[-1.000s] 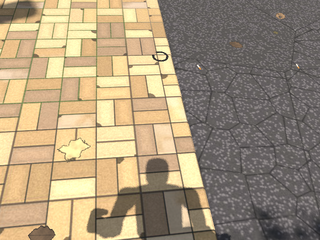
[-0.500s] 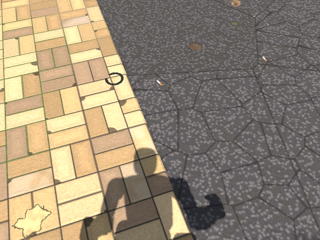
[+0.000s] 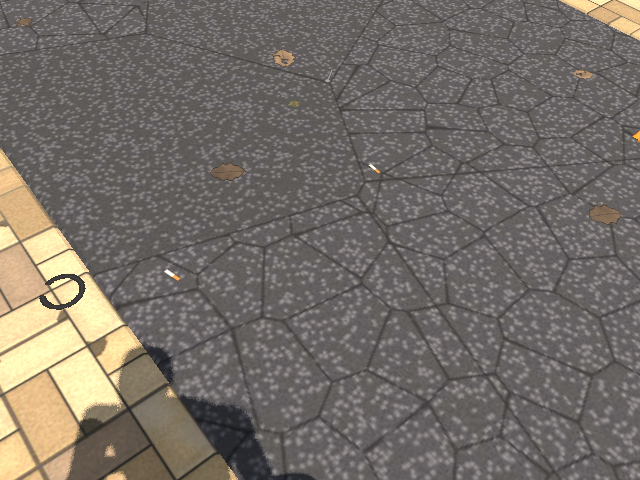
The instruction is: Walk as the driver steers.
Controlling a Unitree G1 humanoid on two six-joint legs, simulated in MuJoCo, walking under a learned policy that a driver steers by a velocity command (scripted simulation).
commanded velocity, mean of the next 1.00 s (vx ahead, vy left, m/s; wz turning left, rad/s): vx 0.24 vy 0.00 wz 0.03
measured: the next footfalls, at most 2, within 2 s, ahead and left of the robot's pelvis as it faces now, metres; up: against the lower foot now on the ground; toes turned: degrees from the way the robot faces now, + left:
right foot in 0.24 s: +0.28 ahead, -0.15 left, +0.00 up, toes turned -3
left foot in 0.70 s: +0.42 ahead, +0.09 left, +0.00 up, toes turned +11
